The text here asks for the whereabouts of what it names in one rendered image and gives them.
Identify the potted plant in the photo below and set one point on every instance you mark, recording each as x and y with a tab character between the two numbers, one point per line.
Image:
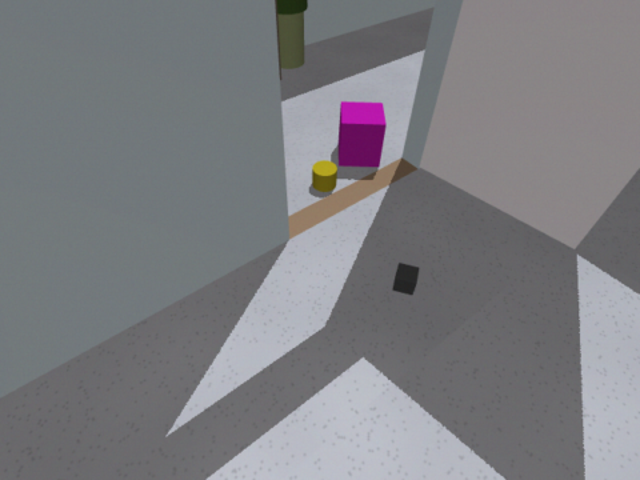
291	32

